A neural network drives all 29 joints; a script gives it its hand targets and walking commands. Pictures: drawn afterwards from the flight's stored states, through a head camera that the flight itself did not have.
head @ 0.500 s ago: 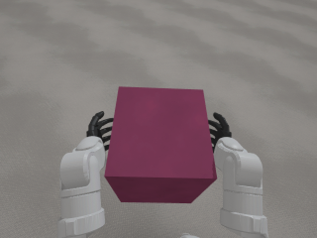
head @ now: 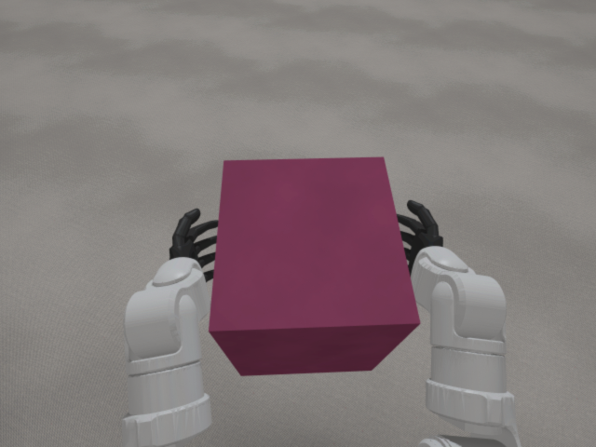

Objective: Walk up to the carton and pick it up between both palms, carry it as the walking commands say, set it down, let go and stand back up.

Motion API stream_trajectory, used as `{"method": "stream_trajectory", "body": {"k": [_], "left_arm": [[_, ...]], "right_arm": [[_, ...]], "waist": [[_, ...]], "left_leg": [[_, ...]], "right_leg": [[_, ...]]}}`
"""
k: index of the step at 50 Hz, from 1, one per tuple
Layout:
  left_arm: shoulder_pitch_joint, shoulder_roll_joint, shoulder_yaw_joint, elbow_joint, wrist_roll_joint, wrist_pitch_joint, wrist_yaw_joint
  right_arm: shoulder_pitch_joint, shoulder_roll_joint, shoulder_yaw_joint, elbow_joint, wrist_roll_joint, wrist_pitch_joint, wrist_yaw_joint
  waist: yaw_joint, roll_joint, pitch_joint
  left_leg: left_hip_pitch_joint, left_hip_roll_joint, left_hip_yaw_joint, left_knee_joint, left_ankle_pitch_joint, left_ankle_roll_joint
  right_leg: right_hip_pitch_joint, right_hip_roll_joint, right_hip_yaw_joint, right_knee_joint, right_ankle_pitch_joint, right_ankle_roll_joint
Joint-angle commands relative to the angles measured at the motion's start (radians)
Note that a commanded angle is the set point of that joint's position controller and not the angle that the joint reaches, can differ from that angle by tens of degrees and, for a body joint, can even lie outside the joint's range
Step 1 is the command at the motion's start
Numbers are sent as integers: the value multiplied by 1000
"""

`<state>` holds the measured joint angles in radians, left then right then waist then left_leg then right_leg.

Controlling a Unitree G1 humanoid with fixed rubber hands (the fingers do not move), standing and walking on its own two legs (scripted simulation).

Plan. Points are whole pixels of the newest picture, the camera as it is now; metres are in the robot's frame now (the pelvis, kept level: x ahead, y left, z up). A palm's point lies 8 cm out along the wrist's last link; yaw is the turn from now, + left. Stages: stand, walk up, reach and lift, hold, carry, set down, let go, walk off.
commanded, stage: carry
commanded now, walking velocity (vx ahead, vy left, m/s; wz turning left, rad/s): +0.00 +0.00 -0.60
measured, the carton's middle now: (305, 276) +0.35 -0.02 +0.03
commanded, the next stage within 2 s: none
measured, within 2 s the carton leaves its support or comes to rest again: neither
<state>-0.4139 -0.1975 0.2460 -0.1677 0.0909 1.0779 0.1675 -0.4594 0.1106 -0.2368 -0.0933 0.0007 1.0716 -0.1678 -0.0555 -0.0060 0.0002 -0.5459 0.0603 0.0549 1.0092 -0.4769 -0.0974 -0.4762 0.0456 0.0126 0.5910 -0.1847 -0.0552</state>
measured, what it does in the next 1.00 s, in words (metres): walks backwards, turning right: left foot, then right foot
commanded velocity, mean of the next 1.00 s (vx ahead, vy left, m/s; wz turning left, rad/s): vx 0.00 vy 0.00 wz -0.60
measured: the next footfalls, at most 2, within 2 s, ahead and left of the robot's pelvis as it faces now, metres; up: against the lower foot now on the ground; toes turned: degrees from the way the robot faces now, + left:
left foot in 0.14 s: +0.02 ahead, +0.12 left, +0.00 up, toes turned -1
right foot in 0.52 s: -0.05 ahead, -0.13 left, +0.00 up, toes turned -28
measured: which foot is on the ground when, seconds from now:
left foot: up 0.00-0.12, down 0.14-0.54, up 0.56-0.94, down 0.96-1.00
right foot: down 0.00-0.16, up 0.18-0.50, down 0.52-0.96, up 0.98-1.00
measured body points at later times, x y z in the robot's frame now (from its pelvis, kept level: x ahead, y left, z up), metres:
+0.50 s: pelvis -0.06 +0.01 +0.00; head -0.05 +0.02 +0.45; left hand +0.31 +0.05 +0.12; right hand +0.21 -0.23 +0.11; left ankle -0.02 +0.12 -0.73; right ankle -0.08 -0.11 -0.71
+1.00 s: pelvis -0.12 +0.04 +0.00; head -0.09 +0.04 +0.45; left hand +0.23 -0.01 +0.08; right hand +0.08 -0.26 +0.10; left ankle -0.08 +0.12 -0.73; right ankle -0.09 -0.10 -0.72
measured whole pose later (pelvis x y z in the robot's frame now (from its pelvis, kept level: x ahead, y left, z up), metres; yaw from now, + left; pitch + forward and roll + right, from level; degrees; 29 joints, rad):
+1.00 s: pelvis -0.12 +0.04 +0.00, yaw -34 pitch +5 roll +1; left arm -0.33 -0.15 0.22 -0.24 0.05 1.10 0.16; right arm -0.38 0.18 -0.21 -0.16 -0.05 1.07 -0.17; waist 0.01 -0.07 -0.05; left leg -0.35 -0.01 0.10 0.58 -0.30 0.02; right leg -0.56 0.06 0.06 0.62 -0.23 0.01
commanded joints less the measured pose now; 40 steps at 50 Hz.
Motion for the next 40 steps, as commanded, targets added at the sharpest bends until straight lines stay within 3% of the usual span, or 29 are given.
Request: {"method": "stream_trajectory", "body": {"k": [1,4,6,7,8,9,10,11,12,14,15,21,24,25,26,27,28,29,31,32,34,37,40], "left_arm": [[-561,-649,-611,-71,-207,-15,-48],[-558,-643,-628,-78,-223,-6,-51],[-552,-649,-645,-82,-236,3,-54],[-519,-656,-656,-85,-241,11,-56],[-507,-669,-673,-79,-248,18,-61],[-505,-693,-707,-109,-263,26,-72],[-581,-682,-705,-142,-274,21,-70],[-667,-678,-702,-115,-280,17,-71],[-664,-702,-713,-104,-289,14,-73],[-629,-715,-732,-82,-301,15,-76],[-618,-711,-737,-77,-306,18,-72],[-567,-663,-693,-31,-286,48,-45],[-528,-663,-654,15,-266,61,-45],[-511,-667,-640,32,-259,64,-47],[-506,-666,-624,46,-250,65,-48],[-493,-662,-605,73,-239,62,-48],[-500,-656,-581,70,-223,42,-39],[-549,-667,-587,35,-237,37,-39],[-542,-687,-577,-1,-215,19,-45],[-581,-700,-576,-8,-209,5,-47],[-617,-701,-585,-58,-211,-19,-48],[-590,-681,-589,-60,-204,-27,-46],[-559,-664,-597,-56,-205,-20,-46]], "right_arm": [[-609,833,681,-89,227,-8,66],[-566,818,651,-74,200,-3,57],[-510,817,635,-66,182,1,52],[-450,821,632,-69,175,6,54],[-429,803,619,-71,160,7,54],[-370,806,616,-83,145,7,61],[-416,804,622,-139,167,0,63],[-500,765,610,-150,155,-6,58],[-515,753,611,-169,156,-10,59],[-507,733,595,-179,156,-16,57],[-498,722,582,-181,155,-14,54],[-445,683,561,-136,139,23,48],[-459,685,572,-131,140,33,48],[-460,685,576,-121,143,37,49],[-471,680,581,-105,151,40,52],[-503,670,584,-88,153,45,54],[-568,715,629,-110,188,47,64],[-610,763,639,-79,216,39,72],[-594,834,672,-72,243,29,89],[-637,855,681,-82,255,17,95],[-663,884,693,-94,270,-2,96],[-648,872,696,-94,254,-11,84],[-611,853,683,-89,227,-9,71]], "waist": [[81,-159,-494],[83,-181,-498],[64,-164,-512],[54,-135,-522],[46,73,-491],[32,342,-444],[43,246,-408],[40,140,-385],[44,100,-364],[50,149,-354],[49,185,-362],[27,270,-391],[30,260,-417],[42,219,-429],[52,140,-433],[66,-52,-435],[77,-344,-424],[63,-218,-453],[59,-132,-454],[61,-156,-459],[64,-139,-479],[73,-124,-498],[78,-146,-499]], "left_leg": [[8,-27,-17,-98,8,16],[119,-67,-5,-278,11,30],[301,-73,43,-520,114,40],[469,-5,8,-616,156,61],[573,191,-202,-683,198,131],[533,446,-381,-674,493,270],[505,460,-292,-630,712,285],[469,403,-223,-600,730,271],[460,351,-158,-599,672,241],[510,272,-47,-567,690,194],[530,258,-18,-551,725,184],[544,299,34,-491,810,171],[550,320,64,-399,835,139],[501,303,103,-334,787,97],[380,263,120,-262,646,41],[88,204,110,-146,259,-13],[-157,65,113,22,-247,-30],[-174,90,14,137,-258,-13],[-163,85,-23,176,-113,-4],[-155,82,-24,185,-59,-6],[-119,60,-6,166,-8,-13],[-88,26,-10,96,0,-7],[-46,-8,-14,-4,7,8]], "right_leg": [[389,-277,329,-175,229,-69],[355,-248,352,-179,254,-51],[297,-190,291,-136,270,-5],[175,-148,244,-101,209,43],[-37,-54,135,36,-31,91],[-214,34,-30,341,-372,116],[-236,-40,-27,529,-386,105],[-226,-58,-10,605,-347,106],[-235,-65,-18,638,-287,112],[-245,-63,-53,607,-236,129],[-232,-52,-81,560,-245,133],[-82,-36,-179,226,-234,122],[18,-24,-199,3,-161,105],[127,-24,-206,-139,-35,98],[269,-71,-134,-231,56,81],[465,-230,92,-189,392,19],[550,-423,372,-113,850,-111],[578,-395,305,-69,860,-119],[492,-342,204,-106,563,-82],[468,-310,179,-117,500,-77],[440,-275,150,-127,409,-72],[427,-284,213,-156,273,-77],[403,-287,277,-180,182,-74]]}}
